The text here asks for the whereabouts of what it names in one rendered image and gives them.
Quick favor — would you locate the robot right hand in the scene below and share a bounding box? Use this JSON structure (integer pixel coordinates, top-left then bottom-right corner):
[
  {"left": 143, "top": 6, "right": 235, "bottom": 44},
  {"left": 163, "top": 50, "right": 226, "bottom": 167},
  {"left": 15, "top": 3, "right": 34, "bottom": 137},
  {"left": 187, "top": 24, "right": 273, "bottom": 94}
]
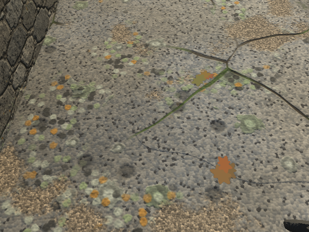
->
[{"left": 283, "top": 219, "right": 309, "bottom": 232}]

